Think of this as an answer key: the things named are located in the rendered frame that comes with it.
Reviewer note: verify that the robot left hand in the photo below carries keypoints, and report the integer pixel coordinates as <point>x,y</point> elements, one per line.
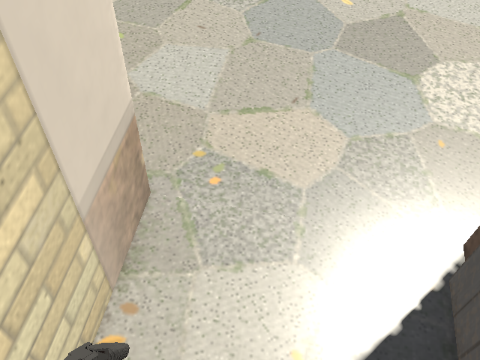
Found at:
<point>101,351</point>

